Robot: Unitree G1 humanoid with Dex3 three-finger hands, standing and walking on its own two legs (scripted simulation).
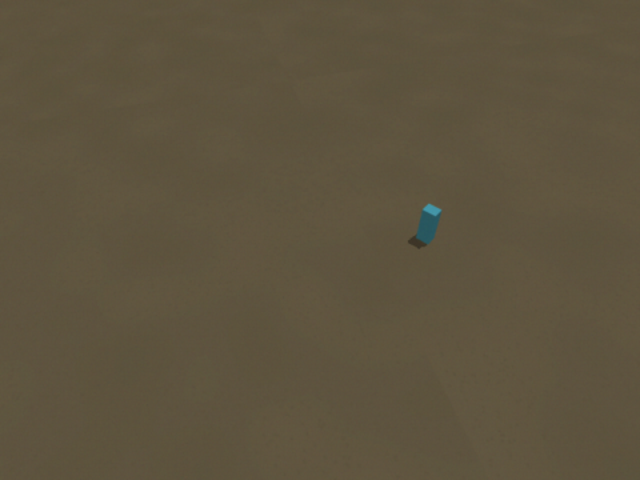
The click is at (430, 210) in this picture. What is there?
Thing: carton on end
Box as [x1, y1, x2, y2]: [416, 204, 441, 243]
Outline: 430,204 428,204 422,210 416,235 417,238 426,243 428,243 433,238 441,211 440,209
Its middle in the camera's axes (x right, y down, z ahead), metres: +0.47 -0.05 +1.62
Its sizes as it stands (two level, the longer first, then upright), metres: 0.060 0.049 0.169
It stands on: the floor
